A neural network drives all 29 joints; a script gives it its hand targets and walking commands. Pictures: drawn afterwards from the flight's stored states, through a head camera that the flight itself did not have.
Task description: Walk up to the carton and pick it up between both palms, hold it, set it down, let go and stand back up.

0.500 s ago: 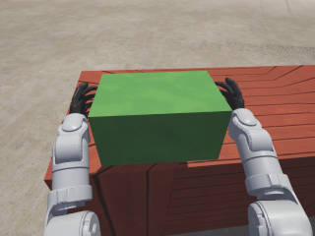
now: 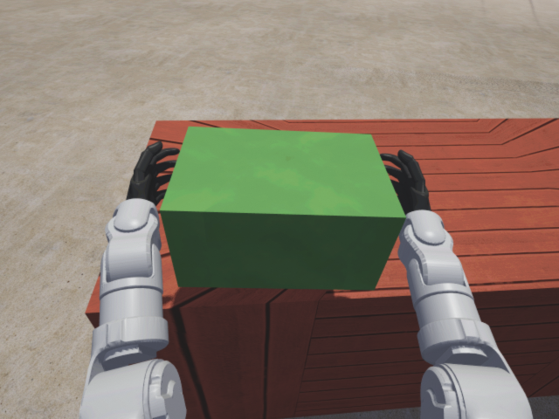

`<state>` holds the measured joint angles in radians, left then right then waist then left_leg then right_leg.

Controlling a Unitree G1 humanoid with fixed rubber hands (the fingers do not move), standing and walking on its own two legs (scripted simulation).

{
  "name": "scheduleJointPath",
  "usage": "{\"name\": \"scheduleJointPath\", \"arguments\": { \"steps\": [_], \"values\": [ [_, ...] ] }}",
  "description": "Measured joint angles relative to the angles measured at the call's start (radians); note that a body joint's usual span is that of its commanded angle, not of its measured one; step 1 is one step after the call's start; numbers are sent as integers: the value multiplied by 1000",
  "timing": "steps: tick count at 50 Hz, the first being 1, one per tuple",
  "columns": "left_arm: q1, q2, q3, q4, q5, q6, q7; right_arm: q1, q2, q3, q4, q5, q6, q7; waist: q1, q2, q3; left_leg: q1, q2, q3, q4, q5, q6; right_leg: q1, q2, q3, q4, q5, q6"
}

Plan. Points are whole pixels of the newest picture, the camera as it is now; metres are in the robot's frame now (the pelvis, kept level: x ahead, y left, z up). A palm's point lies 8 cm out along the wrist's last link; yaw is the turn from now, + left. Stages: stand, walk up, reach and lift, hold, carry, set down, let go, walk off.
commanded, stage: set down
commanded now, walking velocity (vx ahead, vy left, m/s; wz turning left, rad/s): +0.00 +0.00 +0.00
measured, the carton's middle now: (279, 206) +0.38 +0.00 +0.13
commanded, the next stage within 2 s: none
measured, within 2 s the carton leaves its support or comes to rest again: neither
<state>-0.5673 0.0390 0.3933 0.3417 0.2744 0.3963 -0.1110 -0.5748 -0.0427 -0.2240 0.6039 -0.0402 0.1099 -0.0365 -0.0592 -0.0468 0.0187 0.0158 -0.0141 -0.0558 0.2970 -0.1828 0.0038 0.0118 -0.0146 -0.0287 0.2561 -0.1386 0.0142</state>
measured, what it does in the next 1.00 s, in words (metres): stands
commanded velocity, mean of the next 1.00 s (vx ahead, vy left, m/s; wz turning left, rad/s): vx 0.00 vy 0.00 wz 0.00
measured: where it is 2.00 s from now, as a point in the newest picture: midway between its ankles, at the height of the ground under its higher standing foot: outside the picture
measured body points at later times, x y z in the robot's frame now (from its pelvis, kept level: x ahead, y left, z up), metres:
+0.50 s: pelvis +0.02 +0.00 +0.00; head +0.02 +0.03 +0.45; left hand +0.41 +0.18 +0.12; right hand +0.39 -0.20 +0.13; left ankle +0.00 +0.12 -0.75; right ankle +0.01 -0.13 -0.75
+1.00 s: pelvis +0.01 +0.00 +0.00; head +0.02 +0.02 +0.45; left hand +0.43 +0.17 +0.09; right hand +0.40 -0.21 +0.10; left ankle +0.00 +0.11 -0.75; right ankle +0.01 -0.13 -0.75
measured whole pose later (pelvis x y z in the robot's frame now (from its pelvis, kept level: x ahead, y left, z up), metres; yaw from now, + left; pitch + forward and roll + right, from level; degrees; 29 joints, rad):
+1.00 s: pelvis +0.01 +0.00 +0.00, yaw -1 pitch +1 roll -1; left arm -0.71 0.10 0.32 0.83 0.18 0.06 -0.02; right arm -0.62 -0.05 -0.38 0.84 -0.15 -0.13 -0.03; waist -0.03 -0.04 0.00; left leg -0.13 0.00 -0.02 0.31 -0.19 0.00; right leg -0.13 -0.01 -0.03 0.24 -0.12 0.02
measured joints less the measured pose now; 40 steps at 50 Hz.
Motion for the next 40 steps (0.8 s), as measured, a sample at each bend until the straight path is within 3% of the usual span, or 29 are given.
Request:
{"name": "scheduleJointPath", "arguments": {
  "steps": [7, 11, 20, 29, 40],
  "values": [
    [70, 13, -96, -8, -83, -84, 64, 72, -28, 32, -22, 37, -103, -10, 4, 5, 30, -49, 6, -7, 25, -15, -4, -29, 5, -14, -12, 1, -1],
    [81, 17, -128, -1, -113, -108, 93, 81, -54, 53, -27, 64, -118, -14, -4, 5, 19, -71, 9, -9, 30, -22, -4, -44, 8, -19, -18, -1, -2],
    [63, 16, -108, 5, -95, -95, 80, 64, -60, 67, -35, 81, -88, -26, -16, 1, 7, -67, 11, 0, 29, -35, 0, -41, 9, -14, -21, -11, 1],
    [72, 23, -110, 46, -91, -120, 73, 81, -37, 48, -2, 62, -115, -26, -1, 2, 5, -75, 6, 8, 43, -46, 4, -45, 2, -13, -13, -18, 8],
    [-27, 46, -115, 283, -113, -220, 93, 23, -21, -53, 149, -19, -187, -7, 17, 5, -19, -121, 8, 19, 44, -30, 5, -95, 2, -10, -11, -1, 7]
  ]
}}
